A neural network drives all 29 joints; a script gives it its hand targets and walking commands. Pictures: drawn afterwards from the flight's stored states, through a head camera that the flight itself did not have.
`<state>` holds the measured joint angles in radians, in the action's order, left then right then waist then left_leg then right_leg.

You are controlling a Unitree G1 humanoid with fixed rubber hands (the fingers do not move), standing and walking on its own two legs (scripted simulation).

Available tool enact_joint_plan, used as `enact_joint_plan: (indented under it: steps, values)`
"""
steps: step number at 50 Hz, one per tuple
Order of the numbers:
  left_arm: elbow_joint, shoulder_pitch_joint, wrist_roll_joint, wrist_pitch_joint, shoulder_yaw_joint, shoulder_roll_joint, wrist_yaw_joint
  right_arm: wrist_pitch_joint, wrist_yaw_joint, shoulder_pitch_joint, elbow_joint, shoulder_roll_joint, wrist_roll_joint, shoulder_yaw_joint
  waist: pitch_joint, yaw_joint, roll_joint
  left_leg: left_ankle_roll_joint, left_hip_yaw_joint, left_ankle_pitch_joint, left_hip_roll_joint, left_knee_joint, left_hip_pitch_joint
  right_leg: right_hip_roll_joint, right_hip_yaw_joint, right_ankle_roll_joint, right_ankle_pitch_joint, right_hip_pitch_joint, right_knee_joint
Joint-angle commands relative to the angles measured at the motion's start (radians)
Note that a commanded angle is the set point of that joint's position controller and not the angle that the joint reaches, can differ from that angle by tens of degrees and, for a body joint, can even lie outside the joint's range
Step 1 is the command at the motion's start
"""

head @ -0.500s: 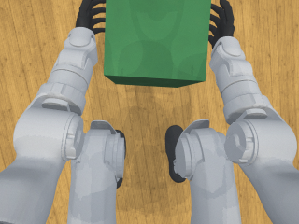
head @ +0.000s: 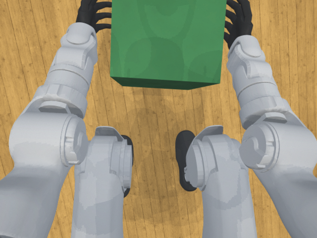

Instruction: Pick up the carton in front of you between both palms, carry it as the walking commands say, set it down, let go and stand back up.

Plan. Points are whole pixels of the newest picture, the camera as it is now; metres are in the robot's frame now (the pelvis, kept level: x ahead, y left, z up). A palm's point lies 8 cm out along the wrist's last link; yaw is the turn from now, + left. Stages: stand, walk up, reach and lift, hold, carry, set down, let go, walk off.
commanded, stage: set down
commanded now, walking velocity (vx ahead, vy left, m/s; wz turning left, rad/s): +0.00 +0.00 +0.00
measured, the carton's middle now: (162, 44) +0.51 +0.00 -0.23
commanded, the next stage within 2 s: let go in 1.32 s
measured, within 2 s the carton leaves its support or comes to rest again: neither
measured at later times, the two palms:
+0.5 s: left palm (53, 12) +0.53 +0.20 -0.11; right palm (259, 39) +0.50 -0.18 -0.11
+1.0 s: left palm out of the picture +0.53 +0.21 +0.05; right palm out of the picture +0.50 -0.19 +0.05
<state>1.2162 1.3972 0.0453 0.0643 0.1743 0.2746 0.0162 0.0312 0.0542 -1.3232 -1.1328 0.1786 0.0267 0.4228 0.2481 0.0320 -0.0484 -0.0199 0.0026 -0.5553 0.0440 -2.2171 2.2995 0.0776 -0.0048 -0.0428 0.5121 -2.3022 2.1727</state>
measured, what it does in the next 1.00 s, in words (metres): rises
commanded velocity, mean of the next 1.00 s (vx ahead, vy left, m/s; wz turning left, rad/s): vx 0.00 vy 0.00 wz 0.00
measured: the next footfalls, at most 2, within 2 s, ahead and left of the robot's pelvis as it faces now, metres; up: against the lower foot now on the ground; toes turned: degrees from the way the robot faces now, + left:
none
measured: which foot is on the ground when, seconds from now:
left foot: down 0.00-1.00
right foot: down 0.00-1.00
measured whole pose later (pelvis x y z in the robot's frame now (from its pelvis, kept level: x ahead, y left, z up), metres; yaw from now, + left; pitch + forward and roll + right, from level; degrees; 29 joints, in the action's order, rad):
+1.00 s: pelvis +0.03 +0.00 +0.16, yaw +1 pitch +46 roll -1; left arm 0.84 1.02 -0.06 0.12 0.19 0.34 -0.02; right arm 0.12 0.12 -0.89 -0.68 0.16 -0.09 0.25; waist -0.07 0.05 0.00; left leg -0.01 -0.02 -0.52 0.05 -1.67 1.95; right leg 0.06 0.02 -0.02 0.48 -1.96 1.64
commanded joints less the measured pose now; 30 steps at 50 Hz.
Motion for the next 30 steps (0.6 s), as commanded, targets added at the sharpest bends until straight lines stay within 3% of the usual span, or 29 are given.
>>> enact_joint_plan:
  steps: [1,2,4,8,12,17,21,24,30]
  values:
    - [-0.045,0.187,-0.034,-0.048,-0.042,0.015,-0.006,-0.005,-0.028,-0.137,-0.046,-0.044,-0.018,-0.085,-0.801,-0.033,0.073,0.012,-0.033,0.097,0.000,0.233,-0.436,0.000,-0.042,-0.004,-0.072,0.376,-0.134]
    - [-0.036,0.138,-0.052,-0.063,-0.026,0.186,0.042,-0.030,0.024,-0.097,-0.024,0.135,-0.050,-0.077,-0.828,-0.028,0.072,0.019,-0.040,0.103,-0.010,0.232,-0.451,-0.011,-0.039,-0.011,-0.081,0.400,-0.140]
    - [-0.045,0.174,-0.123,-0.080,-0.067,0.221,0.072,-0.059,0.064,-0.126,0.007,0.179,-0.129,-0.141,-0.870,-0.028,0.081,0.018,-0.059,0.158,-0.017,0.224,-0.478,-0.020,-0.031,-0.015,-0.128,0.432,-0.135]
    - [-0.140,0.207,-0.241,-0.112,-0.162,0.198,0.063,-0.090,0.062,-0.127,0.061,0.163,-0.247,-0.233,-0.961,-0.004,0.110,0.023,-0.075,0.281,-0.031,0.188,-0.537,-0.032,-0.028,-0.009,-0.241,0.440,-0.107]
    - [-0.226,0.182,-0.297,-0.107,-0.197,0.212,0.046,-0.094,0.059,-0.112,0.151,0.181,-0.302,-0.283,-1.076,0.005,0.123,0.027,-0.062,0.331,-0.037,0.173,-0.618,-0.040,-0.033,-0.005,-0.291,0.490,-0.106]
    - [-0.303,0.083,-0.285,-0.075,-0.152,0.253,0.046,-0.068,0.079,-0.012,0.276,0.204,-0.292,-0.272,-1.292,0.000,0.126,0.031,-0.020,0.338,-0.024,0.191,-0.747,-0.030,-0.056,-0.007,-0.307,0.621,-0.135]
    - [-0.424,0.015,-0.247,-0.029,-0.103,0.251,0.050,-0.022,0.100,0.062,0.441,0.190,-0.241,-0.238,-1.435,0.006,0.122,0.031,0.012,0.298,-0.003,0.258,-0.819,-0.015,-0.073,-0.001,-0.279,0.725,-0.207]
    - [-0.452,-0.021,-0.209,0.011,-0.065,0.234,0.042,0.025,0.106,0.104,0.486,0.162,-0.200,-0.208,-1.352,0.011,0.109,0.026,0.024,0.233,0.009,0.320,-0.766,-0.007,-0.071,0.003,-0.220,0.714,-0.273]
    - [-0.360,-0.079,-0.159,0.008,-0.015,0.183,0.007,0.033,0.087,0.145,0.425,0.086,-0.149,-0.179,-1.121,0.011,0.083,0.024,0.019,0.177,0.009,0.416,-0.607,-0.006,-0.054,-0.007,-0.187,0.641,-0.370]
